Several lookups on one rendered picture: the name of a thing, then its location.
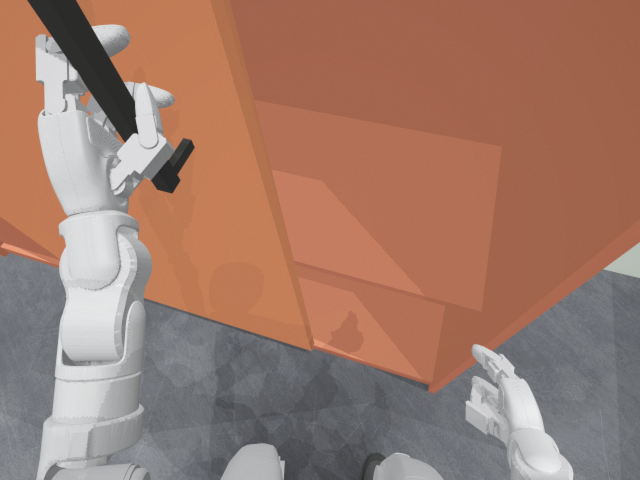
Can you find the left robot forearm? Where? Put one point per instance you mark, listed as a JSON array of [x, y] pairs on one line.
[[96, 411]]

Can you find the wardrobe door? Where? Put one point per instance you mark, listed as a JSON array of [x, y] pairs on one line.
[[218, 243], [11, 235]]

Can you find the robot right foot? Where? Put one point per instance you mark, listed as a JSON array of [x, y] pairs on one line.
[[370, 464]]

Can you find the right robot hand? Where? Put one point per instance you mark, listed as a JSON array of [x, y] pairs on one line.
[[504, 410]]

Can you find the handle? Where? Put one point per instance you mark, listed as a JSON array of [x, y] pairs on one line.
[[71, 30]]

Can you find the right robot forearm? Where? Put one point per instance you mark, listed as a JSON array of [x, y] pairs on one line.
[[533, 455]]

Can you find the right robot shin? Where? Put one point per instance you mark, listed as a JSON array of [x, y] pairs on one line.
[[394, 455]]

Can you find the left robot hand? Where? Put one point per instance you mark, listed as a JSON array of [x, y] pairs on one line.
[[79, 149]]

